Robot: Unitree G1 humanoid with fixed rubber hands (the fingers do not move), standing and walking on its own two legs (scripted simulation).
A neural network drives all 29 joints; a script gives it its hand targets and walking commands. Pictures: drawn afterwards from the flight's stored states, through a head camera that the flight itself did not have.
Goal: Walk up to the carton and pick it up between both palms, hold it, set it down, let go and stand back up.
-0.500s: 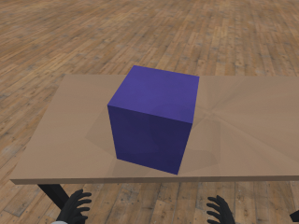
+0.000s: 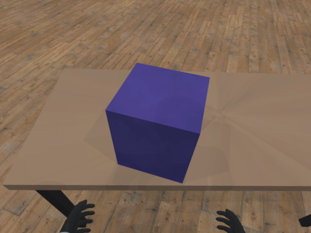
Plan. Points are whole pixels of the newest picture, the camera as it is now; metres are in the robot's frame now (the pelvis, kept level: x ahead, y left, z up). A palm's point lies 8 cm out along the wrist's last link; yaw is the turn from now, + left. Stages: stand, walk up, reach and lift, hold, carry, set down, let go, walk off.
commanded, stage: set down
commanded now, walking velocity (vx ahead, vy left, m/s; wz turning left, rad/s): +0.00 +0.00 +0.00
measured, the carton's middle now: (160, 124) +0.42 +0.00 +0.04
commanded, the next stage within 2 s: let go in 0.12 s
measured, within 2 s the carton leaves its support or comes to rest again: neither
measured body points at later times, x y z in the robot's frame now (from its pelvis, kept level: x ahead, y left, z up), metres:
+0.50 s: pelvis +0.02 +0.01 +0.00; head +0.04 +0.02 +0.45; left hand +0.18 +0.23 -0.09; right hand +0.17 -0.21 -0.10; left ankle -0.02 +0.14 -0.74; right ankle +0.03 -0.10 -0.74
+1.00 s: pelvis +0.03 +0.04 +0.00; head +0.00 +0.04 +0.45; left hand +0.09 +0.32 -0.13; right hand +0.09 -0.25 -0.13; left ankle -0.02 +0.14 -0.74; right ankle +0.03 -0.10 -0.74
